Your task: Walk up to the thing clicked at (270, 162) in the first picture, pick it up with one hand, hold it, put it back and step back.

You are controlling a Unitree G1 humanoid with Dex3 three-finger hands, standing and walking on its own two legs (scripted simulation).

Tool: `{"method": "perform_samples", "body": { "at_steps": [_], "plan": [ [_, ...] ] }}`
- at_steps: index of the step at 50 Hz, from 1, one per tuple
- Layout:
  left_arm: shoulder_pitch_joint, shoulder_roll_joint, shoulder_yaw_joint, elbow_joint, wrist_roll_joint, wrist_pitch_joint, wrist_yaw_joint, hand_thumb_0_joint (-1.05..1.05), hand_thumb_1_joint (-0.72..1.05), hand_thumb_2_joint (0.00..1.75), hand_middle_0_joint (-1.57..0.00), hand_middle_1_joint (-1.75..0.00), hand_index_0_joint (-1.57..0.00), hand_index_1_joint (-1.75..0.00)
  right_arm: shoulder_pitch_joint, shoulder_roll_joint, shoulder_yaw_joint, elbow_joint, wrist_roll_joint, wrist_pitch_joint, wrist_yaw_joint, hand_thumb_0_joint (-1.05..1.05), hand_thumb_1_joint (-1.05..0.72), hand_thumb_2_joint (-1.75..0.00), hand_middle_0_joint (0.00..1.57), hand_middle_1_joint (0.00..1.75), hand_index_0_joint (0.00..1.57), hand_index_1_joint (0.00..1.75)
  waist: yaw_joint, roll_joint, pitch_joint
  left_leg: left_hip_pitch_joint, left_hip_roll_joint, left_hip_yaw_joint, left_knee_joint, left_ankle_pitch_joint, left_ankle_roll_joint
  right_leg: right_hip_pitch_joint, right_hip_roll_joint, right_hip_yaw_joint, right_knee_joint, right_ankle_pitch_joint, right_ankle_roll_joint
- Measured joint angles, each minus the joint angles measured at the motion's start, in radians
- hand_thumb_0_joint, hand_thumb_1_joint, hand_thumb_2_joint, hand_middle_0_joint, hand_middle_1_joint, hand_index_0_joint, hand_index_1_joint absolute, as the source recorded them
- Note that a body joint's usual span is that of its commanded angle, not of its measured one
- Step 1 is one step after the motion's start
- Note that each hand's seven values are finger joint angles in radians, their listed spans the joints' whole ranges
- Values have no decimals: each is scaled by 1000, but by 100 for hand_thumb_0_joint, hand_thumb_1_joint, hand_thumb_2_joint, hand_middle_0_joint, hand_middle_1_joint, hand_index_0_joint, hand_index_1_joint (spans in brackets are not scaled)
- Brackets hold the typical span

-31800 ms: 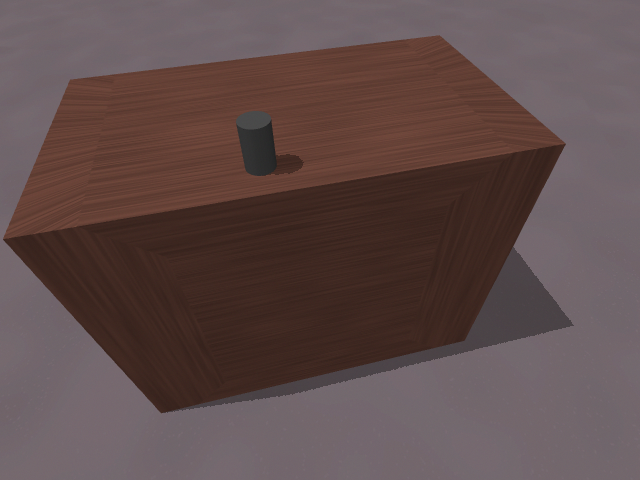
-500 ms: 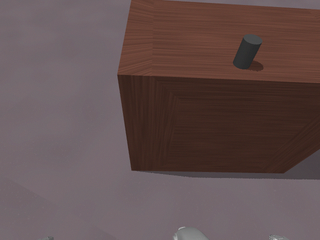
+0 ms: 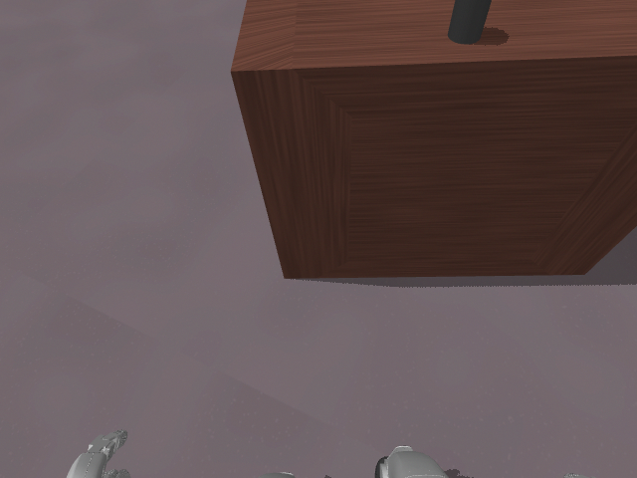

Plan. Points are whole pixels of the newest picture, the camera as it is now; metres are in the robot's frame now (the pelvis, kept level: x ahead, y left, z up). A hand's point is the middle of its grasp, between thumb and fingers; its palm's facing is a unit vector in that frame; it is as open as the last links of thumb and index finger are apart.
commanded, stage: step back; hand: right
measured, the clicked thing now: (470, 8) +0.85 -0.27 +0.09
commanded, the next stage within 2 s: stand in 1.58 s
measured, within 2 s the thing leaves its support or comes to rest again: neither
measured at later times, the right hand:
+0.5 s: hand out of the picture -0.05 -0.30 -0.14, palm faces +0.01 +0.93 -0.36, open 7.4 cm
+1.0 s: hand out of the picture -0.16 -0.30 -0.15, palm faces -0.03 +0.94 -0.35, open 7.4 cm
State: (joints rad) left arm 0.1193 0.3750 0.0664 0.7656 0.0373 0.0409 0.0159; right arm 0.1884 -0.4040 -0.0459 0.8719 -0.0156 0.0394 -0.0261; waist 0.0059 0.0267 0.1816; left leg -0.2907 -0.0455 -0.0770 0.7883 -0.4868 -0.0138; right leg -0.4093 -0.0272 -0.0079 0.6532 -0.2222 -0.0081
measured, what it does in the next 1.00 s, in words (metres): walks backwards: left foot, then right foot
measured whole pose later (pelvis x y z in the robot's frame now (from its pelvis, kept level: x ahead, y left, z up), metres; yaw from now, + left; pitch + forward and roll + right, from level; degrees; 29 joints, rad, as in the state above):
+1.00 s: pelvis -0.22 -0.04 +0.01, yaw +0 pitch -4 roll +0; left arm 0.24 0.39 0.07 0.99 0.03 -0.02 -0.03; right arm 0.23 -0.37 -0.05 0.98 -0.05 0.01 0.03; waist 0.00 0.02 0.06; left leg -0.19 0.04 -0.04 0.61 -0.36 -0.01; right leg -0.27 0.01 -0.04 0.59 -0.26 -0.03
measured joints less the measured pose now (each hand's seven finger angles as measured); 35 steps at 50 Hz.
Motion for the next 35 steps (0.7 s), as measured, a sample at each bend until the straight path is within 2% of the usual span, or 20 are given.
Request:
{"method": "perform_samples", "body": {
  "at_steps": [1, 3, 4, 6, 7, 9, 11, 13, 16, 18, 19, 20, 21, 23, 24, 26, 28, 31, 35],
  "plan": [
    [-14, 6, -1, -10, -5, 3, 0, 0, 90, 90, -21, -30, -21, -30, 4, 5, 0, 3, -3, -4, 2, 1, -91, -89, 20, 30, 20, 30, -3, -7, 8, 35, 8, 18, -94, 55, 4, -19, -7, -8, 24, -1, 4],
    [-41, 30, 3, -12, -13, 14, 1, 0, 90, 90, -21, -30, -20, -30, -11, 42, 0, 21, -13, -5, 6, 1, -91, -89, 20, 30, 20, 30, 14, -86, 47, 62, -33, 59, -145, 125, 20, -39, -44, 32, 66, 4, 5],
    [-40, 31, 4, -6, -17, 20, 2, 0, 90, 90, -21, -30, -20, -30, -10, 52, 5, 21, -18, -2, 12, 1, -91, -89, 20, 30, 20, 30, 22, -103, 47, 60, -35, 73, -145, 135, 25, -51, -32, 58, 91, -51, -3],
    [-30, 18, 1, 21, -18, 36, 3, 0, 90, 90, -21, -30, -20, -30, -2, 54, 14, 17, -25, -1, 25, 1, -90, -89, 20, 30, 20, 30, -2, -76, 27, 38, -2, 50, -134, 149, 31, -77, 44, 89, 245, -236, -4],
    [-25, 13, -1, 33, -19, 42, -1, 0, 91, 90, -21, -30, -20, -30, 2, 53, 16, 18, -28, -2, 26, 1, -90, -89, 21, 30, 20, 30, -14, -60, 16, 32, 16, 33, -142, 163, 32, -84, 81, 101, 334, -276, -6],
    [-4, 11, -2, 45, -26, 43, -7, 0, 91, 90, -21, -30, -20, -30, 3, 55, 19, 18, -33, 1, 23, 1, -90, -89, 21, 30, 20, 30, -10, -52, -12, 24, 42, 31, -181, 201, 28, -89, 128, 133, 476, -283, -10],
    [20, 14, 1, 49, -29, 36, -13, 0, 90, 90, -21, -30, -20, -30, -10, 52, 19, 13, -32, 3, 21, 1, -90, -89, 21, 30, 21, 30, 3, -53, -32, 7, 62, 41, -209, 234, 21, -66, 139, 142, 530, -273, -5],
    [36, 17, 3, 59, -28, 30, -16, 0, 90, 90, -21, -30, -20, -30, -31, 44, 14, -1, -30, 2, 20, 1, -90, -89, 21, 30, 21, 30, 12, -51, -34, -16, 76, 46, -219, 260, 16, -2, 121, 131, 463, -276, 10],
    [57, 21, 0, 73, -25, 16, -15, 0, 90, 90, -21, -30, -20, -30, -74, 24, 8, -33, -26, 3, 20, 1, -90, -89, 21, 30, 21, 30, 30, -47, -24, -66, 92, 68, -196, 283, 6, 112, 69, 98, 227, -277, 23],
    [68, 22, -3, 94, -22, 2, -13, 0, 90, 90, -21, -30, -20, -30, -107, 8, 7, -49, -21, 7, 23, 0, -90, -89, 21, 30, 20, 30, 37, -38, -16, -109, 105, 80, -150, 284, -9, 195, 44, 69, 20, -206, 19],
    [59, 5, -3, 117, -17, -3, -10, 0, 91, 90, -21, -30, -20, -30, -126, -8, 2, -48, -17, 12, 23, 0, -90, -89, 21, 30, 20, 30, 30, 3, 3, -123, 128, 60, -122, 283, -13, 214, 67, 48, -17, -172, 9],
    [54, -14, -8, 136, -12, -5, -10, 0, 91, 90, -21, -30, -20, -30, -134, -22, -3, -43, -12, 17, 22, 0, -90, -89, 21, 30, 20, 30, 15, 50, 16, -133, 147, 27, -105, 286, 3, 225, 94, 19, -30, -154, 0],
    [63, -24, -13, 143, -6, -7, -15, 0, 91, 90, -21, -30, -20, -30, -130, -25, -7, -36, -8, 23, 19, 0, -90, -89, 20, 30, 20, 30, 8, 68, 7, -149, 132, -9, -82, 222, 13, 218, 98, 3, -26, -148, -7],
    [95, -21, -18, 144, 2, -10, -21, 0, 90, 90, -21, -30, -20, -30, -106, -8, -9, -18, -6, 35, 14, 0, -90, -89, 20, 30, 20, 30, 39, 32, -34, -187, 51, -40, 60, 57, 7, 175, 66, 31, 1, -144, -20],
    [109, -19, -17, 146, 4, -10, -19, 0, 90, 90, -21, -30, -20, -30, -96, -1, -8, -9, -4, 37, 16, 0, -91, -89, 20, 30, 20, 30, 54, 10, -47, -195, 15, -48, 140, 27, 7, 163, 48, 51, -2, -133, -23],
    [122, -21, -16, 155, 4, -11, -15, 0, 90, 90, -21, -30, -21, -30, -72, -2, -4, 1, 1, 30, 20, 0, -91, -89, 20, 30, 20, 30, 49, -2, -64, -197, -32, -74, 247, 32, 11, 155, 23, 55, -32, -102, -19],
    [121, -21, -12, 157, 4, -17, -13, 0, 90, 90, -21, -30, -21, -30, -43, -8, -3, 10, -1, 21, 19, 0, -90, -89, 20, 30, 20, 30, 36, 6, -77, -179, -40, -79, 279, 48, 6, 139, 12, 39, -48, -79, -16],
    [110, -16, -7, 140, 12, -34, -15, 0, 90, 90, -21, -30, -21, -30, -2, -17, -6, 37, -9, 15, 22, 0, -90, -89, 20, 30, 20, 30, 30, 29, -86, -105, -11, -62, 193, 46, -7, 113, 12, 7, -43, -66, -17],
    [86, 3, 3, 122, 12, -44, -22, 0, 90, 90, -21, -30, -21, -30, 42, -4, -7, 92, -21, 6, 35, 1, -91, -89, 20, 30, 20, 30, 24, 29, -94, 25, 36, 4, -80, -15, -4, 85, -7, -44, -7, -74, -19]
  ]
}}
